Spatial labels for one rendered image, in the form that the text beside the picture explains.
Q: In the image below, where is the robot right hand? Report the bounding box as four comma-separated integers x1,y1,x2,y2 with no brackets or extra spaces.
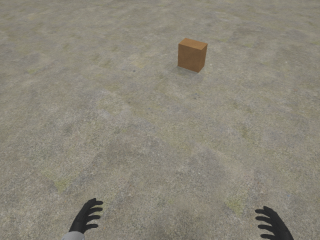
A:
255,206,294,240

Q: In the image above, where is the carton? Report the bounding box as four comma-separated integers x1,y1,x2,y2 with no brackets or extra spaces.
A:
177,38,208,73

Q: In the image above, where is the robot left hand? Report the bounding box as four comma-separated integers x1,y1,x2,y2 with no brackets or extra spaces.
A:
69,198,103,234

